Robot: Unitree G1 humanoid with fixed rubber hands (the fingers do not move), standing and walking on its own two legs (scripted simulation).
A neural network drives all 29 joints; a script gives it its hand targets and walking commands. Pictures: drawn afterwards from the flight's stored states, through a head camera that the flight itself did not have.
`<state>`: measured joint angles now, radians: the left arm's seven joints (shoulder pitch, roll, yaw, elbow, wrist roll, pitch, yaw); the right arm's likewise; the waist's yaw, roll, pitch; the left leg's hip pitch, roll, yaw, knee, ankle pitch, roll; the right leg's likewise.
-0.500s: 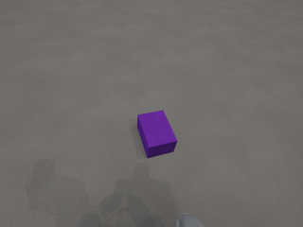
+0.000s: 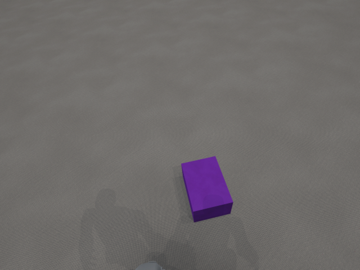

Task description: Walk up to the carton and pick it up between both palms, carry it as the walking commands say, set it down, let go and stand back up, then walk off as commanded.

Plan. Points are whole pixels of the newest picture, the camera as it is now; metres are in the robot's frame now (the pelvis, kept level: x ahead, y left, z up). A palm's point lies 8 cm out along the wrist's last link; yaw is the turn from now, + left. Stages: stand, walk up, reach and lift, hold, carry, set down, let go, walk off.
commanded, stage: walk up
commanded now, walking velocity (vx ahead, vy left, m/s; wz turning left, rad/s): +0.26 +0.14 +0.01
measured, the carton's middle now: (205, 188) +0.67 -0.02 -0.71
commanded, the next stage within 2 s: none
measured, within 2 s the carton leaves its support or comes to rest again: neither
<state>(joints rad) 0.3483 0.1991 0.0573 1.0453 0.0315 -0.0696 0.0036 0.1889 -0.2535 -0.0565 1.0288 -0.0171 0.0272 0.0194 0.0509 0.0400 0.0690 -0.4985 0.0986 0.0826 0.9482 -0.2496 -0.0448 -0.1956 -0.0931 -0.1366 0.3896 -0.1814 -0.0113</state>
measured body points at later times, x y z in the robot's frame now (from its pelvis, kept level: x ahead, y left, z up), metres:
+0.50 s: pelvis +0.10 +0.04 +0.00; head +0.13 +0.08 +0.45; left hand +0.15 +0.29 -0.17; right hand +0.11 -0.22 -0.13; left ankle +0.11 +0.16 -0.75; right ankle +0.11 -0.12 -0.68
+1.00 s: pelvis +0.10 -0.03 -0.01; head +0.11 -0.03 +0.44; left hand +0.17 +0.20 -0.16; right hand +0.09 -0.26 -0.17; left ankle +0.10 +0.10 -0.75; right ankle +0.12 -0.14 -0.75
